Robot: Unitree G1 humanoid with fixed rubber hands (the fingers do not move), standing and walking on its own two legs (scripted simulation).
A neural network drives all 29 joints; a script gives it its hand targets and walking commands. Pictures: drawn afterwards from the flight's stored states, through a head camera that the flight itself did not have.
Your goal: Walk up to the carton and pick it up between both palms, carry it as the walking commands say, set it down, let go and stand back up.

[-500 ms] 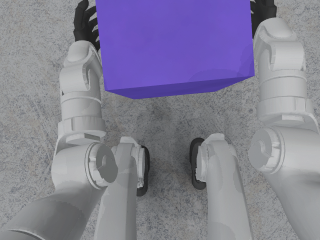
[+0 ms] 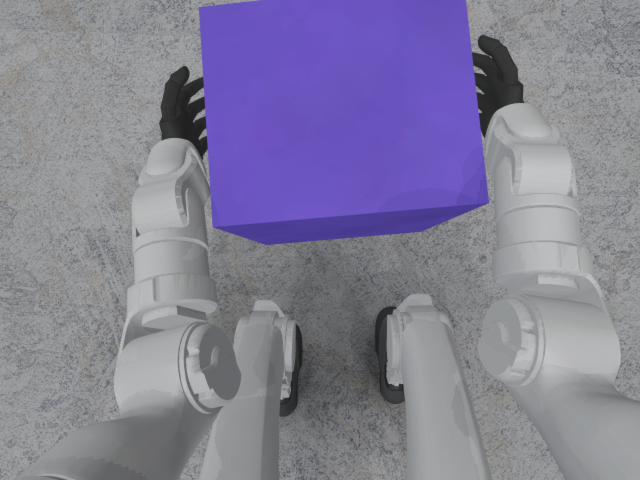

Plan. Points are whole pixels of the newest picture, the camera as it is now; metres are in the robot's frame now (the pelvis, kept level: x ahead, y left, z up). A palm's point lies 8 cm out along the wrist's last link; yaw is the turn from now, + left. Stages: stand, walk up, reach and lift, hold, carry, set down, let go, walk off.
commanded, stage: reach and lift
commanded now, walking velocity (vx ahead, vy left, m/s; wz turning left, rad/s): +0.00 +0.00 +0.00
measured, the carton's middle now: (337, 147) +0.49 -0.01 -0.15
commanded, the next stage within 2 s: none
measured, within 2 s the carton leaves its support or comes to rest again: neither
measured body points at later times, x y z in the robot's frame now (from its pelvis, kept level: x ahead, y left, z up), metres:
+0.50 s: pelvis +0.02 +0.00 +0.06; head +0.25 -0.02 +0.45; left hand +0.47 +0.17 +0.00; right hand +0.48 -0.18 -0.01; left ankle +0.08 +0.13 -0.51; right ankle +0.11 -0.11 -0.51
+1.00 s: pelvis +0.03 +0.00 +0.13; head +0.22 -0.02 +0.53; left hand +0.44 +0.17 +0.08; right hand +0.46 -0.18 +0.07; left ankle +0.08 +0.13 -0.51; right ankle +0.11 -0.11 -0.51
